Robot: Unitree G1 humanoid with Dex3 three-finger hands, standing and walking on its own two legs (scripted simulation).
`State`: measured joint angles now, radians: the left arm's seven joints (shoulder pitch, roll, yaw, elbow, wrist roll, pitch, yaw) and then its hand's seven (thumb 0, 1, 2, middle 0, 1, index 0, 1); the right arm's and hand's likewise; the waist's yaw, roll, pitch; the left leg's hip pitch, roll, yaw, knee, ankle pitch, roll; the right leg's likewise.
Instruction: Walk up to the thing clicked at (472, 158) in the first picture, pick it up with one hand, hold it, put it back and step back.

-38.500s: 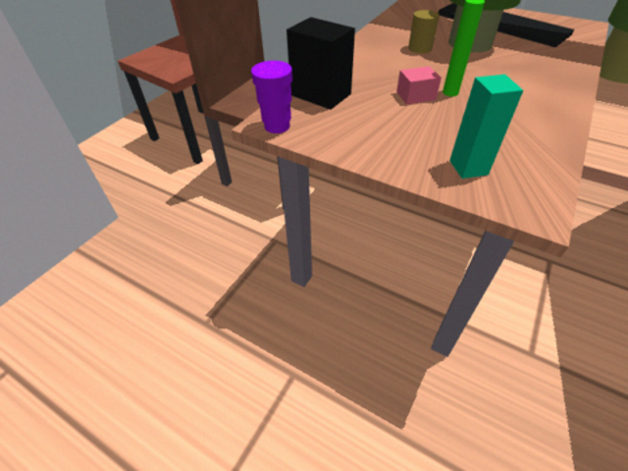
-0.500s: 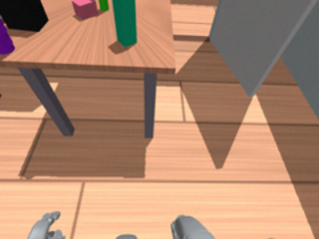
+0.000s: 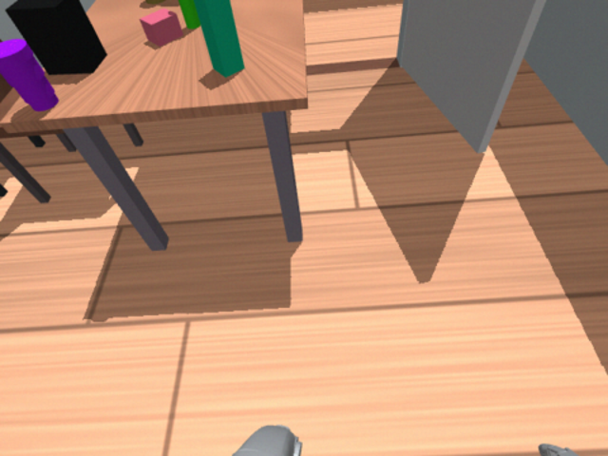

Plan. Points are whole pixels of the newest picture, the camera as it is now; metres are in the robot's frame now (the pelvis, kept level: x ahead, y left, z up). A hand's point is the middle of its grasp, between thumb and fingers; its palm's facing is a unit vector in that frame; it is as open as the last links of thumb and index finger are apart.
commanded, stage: step back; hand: left
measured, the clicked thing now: (219, 32) +1.02 +0.27 +0.05
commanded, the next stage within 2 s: stand in 1.40 s
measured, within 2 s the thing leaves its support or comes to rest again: neither
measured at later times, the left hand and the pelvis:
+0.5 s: hand out of the picture -0.09 +0.23 -0.16, palm faces +0.03 -0.92 -0.38, open 7.3 cm; pelvis -0.16 -0.04 -0.01, yaw +2 degrees
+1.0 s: hand out of the picture -0.09 +0.26 -0.14, palm faces +0.04 -0.91 -0.42, open 7.4 cm; pelvis -0.16 -0.03 +0.00, yaw +2 degrees
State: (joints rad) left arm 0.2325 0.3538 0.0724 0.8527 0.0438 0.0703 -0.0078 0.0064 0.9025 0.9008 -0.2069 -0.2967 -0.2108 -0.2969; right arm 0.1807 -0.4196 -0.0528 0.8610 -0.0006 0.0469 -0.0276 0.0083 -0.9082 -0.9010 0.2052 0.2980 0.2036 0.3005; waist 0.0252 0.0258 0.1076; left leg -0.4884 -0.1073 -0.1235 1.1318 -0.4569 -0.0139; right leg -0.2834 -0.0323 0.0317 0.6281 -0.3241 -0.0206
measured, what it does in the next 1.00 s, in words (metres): walks backwards: left foot, then right foot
